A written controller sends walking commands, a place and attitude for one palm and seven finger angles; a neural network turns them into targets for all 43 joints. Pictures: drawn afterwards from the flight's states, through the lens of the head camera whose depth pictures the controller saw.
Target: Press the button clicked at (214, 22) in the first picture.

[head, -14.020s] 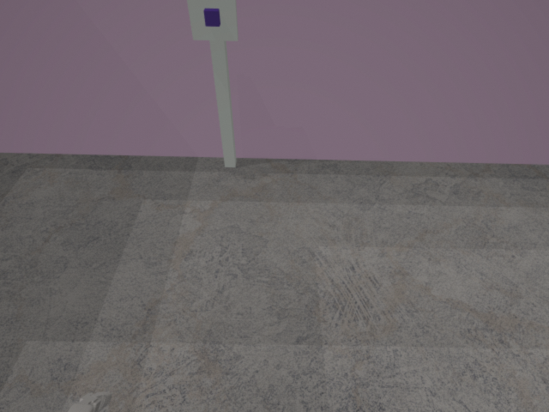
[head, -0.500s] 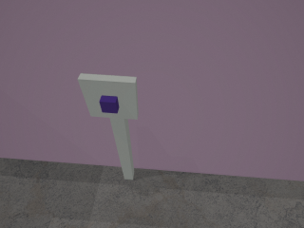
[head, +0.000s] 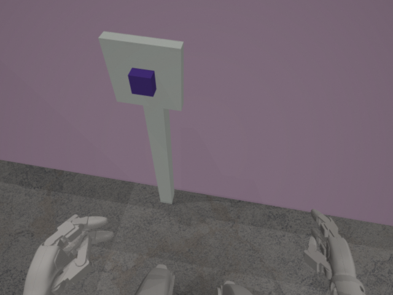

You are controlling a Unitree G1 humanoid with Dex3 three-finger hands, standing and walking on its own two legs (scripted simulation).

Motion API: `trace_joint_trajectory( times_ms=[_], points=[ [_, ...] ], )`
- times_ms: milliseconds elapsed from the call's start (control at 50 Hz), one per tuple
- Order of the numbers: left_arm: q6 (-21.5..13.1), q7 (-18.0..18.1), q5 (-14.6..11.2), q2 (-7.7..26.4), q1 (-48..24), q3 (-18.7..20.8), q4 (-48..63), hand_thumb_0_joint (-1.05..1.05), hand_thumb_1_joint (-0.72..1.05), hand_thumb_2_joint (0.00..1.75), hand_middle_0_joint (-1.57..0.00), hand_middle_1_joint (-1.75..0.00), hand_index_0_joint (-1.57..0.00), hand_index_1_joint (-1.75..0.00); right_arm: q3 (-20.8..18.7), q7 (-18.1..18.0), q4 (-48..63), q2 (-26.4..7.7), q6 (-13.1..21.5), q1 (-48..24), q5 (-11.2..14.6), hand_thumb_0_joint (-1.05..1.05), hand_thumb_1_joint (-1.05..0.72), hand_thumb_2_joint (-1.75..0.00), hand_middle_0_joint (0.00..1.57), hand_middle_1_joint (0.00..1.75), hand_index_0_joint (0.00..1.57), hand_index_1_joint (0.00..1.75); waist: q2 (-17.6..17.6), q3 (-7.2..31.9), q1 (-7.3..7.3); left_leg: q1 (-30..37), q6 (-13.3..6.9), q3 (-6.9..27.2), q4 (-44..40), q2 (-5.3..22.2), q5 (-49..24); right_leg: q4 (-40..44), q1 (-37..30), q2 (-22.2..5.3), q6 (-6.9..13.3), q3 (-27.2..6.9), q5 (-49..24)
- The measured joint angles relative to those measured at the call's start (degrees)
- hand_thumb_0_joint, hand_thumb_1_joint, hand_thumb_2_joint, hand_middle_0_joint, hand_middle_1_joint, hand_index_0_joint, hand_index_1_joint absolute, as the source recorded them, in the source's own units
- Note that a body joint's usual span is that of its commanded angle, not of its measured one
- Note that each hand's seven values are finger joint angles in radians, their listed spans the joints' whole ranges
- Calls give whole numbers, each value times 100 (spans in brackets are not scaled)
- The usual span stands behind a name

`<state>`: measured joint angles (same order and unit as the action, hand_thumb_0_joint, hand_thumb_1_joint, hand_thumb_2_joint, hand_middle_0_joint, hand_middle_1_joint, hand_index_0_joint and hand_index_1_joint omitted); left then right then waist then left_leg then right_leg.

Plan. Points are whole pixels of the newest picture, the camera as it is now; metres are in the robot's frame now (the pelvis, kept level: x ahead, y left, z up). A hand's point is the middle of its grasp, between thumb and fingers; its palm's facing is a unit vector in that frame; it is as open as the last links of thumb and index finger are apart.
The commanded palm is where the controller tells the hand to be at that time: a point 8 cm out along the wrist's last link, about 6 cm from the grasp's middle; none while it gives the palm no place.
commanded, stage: raise the hand and make a fist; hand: left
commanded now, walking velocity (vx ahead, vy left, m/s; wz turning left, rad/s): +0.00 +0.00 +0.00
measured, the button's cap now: (143, 81) +0.55 +0.19 +0.11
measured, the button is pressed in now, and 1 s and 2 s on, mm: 0 0 0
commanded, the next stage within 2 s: aim a knuckle at the button in 1.52 s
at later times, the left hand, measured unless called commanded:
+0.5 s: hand (74, 230) +0.21 +0.23 +0.06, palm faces -0.06 -1.00 -0.06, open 3.1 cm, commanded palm +0.18 +0.29 +0.07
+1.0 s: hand (55, 210) +0.23 +0.26 +0.10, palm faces -0.05 -1.00 -0.07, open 3.1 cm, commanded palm +0.20 +0.31 +0.10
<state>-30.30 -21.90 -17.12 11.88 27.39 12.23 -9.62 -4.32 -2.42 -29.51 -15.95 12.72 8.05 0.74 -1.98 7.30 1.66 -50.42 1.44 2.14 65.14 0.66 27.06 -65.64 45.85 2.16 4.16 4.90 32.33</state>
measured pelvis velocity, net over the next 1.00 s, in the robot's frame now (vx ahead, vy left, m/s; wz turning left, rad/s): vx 0.01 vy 0.06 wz -0.01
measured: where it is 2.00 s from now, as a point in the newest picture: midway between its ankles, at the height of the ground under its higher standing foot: outside the picture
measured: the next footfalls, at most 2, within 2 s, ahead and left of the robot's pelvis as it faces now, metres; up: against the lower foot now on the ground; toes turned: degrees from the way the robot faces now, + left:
none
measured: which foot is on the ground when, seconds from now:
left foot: down 0.00-1.00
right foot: down 0.00-1.00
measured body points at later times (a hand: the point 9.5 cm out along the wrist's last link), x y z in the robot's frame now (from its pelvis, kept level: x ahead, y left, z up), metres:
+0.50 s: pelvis -0.01 +0.04 +0.01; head +0.05 +0.05 +0.45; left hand +0.21 +0.29 +0.06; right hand +0.14 -0.21 -0.07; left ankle +0.05 +0.13 -0.65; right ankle +0.00 -0.07 -0.65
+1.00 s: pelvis +0.01 +0.06 +0.03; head +0.04 +0.07 +0.47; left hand +0.22 +0.31 +0.10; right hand +0.19 -0.16 -0.03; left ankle +0.05 +0.14 -0.65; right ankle +0.00 -0.07 -0.65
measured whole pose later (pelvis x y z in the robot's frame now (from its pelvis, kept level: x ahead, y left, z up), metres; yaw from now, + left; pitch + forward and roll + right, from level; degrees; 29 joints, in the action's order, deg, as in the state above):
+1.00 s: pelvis +0.01 +0.06 +0.03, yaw +0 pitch +9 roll -4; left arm -15.8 -16.9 -16.2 17.3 21.9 11.5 5.5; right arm 3.4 -2.8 -27.2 -12.5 9.6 14.7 1.5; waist 1.6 6.3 0.0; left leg -43.3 -3.0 1.2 58.9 -0.5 25.1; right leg -54.7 36.6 1.2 -0.2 3.7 27.5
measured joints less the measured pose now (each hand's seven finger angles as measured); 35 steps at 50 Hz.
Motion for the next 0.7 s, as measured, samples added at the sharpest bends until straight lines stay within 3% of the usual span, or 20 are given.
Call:
trace_joint_trajectory(
  times_ms=[80, 120, 160, 220, 260, 300, 340, 400, 480, 580, 700],
  points=[
    [-287, 155, -88, 115, -189, -35, 748, 2, 90, 90, -74, -88, -74, -88, 194, -128, -163, 102, 22, 25, -16, 1, -90, -90, 20, 30, 20, 30, 168, -6, 79, -323, -10, 199, 404, 26, 100, -229, 192, 45, 27, 199, 62],
    [-212, 44, -96, 208, -518, -147, 880, 2, 90, 90, -79, -94, -79, -94, 347, -165, -249, 203, 3, 42, 19, 1, -90, -90, 20, 30, 20, 30, 268, -31, 46, -409, -23, 244, 484, 36, 95, -256, 245, 60, 13, 242, 39],
    [159, -107, -31, 323, -847, -267, 852, 2, 90, 90, -85, -100, -84, -100, 480, -177, -288, 336, -59, 107, 68, 1, -90, -90, 20, 30, 21, 30, 343, -51, -26, -424, -39, 225, 453, 46, 54, -211, 265, 66, -8, 222, -21],
    [1062, -218, 32, 454, -1058, -353, 717, 1, 90, 90, -93, -109, -93, -109, 605, -171, -240, 534, -237, 325, 140, 1, -90, -90, 20, 30, 21, 30, 393, -78, -182, -250, -72, 88, 201, 55, -53, -3, 155, 60, -65, 82, -149],
    [1538, -98, -8, 438, -939, -283, 722, 1, 90, 89, -98, -115, -98, -115, 626, -169, -186, 621, -343, 526, 152, 1, -90, -90, 20, 30, 21, 30, 397, -67, -279, -59, -119, -33, -32, 57, -120, 191, 18, 52, -119, -41, -238],
    [1690, 168, -71, 351, -700, -148, 827, 2, 90, 89, -104, -121, -103, -121, 595, -169, -164, 655, -390, 731, 139, 1, -90, -90, 20, 30, 21, 30, 384, -32, -324, 117, -166, -135, -238, 60, -168, 377, -118, 49, -168, -147, -312],
    [1543, 455, -93, 262, -464, -13, 967, 2, 90, 89, -109, -127, -109, -127, 536, -159, -173, 628, -391, 898, 104, 1, -90, -90, 20, 30, 21, 30, 370, 7, -323, 217, -203, -188, -359, 55, -190, 507, -209, 43, -203, -201, -358],
    [1056, 699, -33, 232, -277, 82, 1101, 2, 90, 89, -117, -135, -116, -135, 459, -118, -228, 483, -335, 1007, 47, 1, -90, -90, 20, 30, 21, 30, 364, 26, -294, 178, -257, -177, -333, 15, -175, 528, -212, 7, -247, -187, -353],
    [675, 536, 39, 293, -303, -100, 1095, 2, 90, 90, -123, -142, -123, -143, 413, -85, -257, 225, -239, 906, 44, 1, -90, -90, 20, 30, 21, 30, 387, -36, -260, -24, -335, -124, -117, -46, -109, 389, -83, -49, -313, -126, -289],
    [927, 337, 100, 359, -312, -377, 1249, 2, 90, 90, -128, -147, -127, -147, 395, -112, -138, 161, -153, 673, 87, 1, -90, -90, 20, 30, 21, 30, 338, -80, -261, -2, -409, -156, -91, -66, -83, 420, -128, -71, -389, -158, -303],
    [1096, 726, 97, 378, -246, -206, 1665, 2, 90, 89, -130, -149, -129, -149, 475, -80, 120, 322, -227, 540, 76, 1, -90, -90, 20, 30, 21, 30, 310, 10, -244, 330, -447, -159, -318, -93, -114, 717, -495, -90, -432, -167, -374]
  ],
)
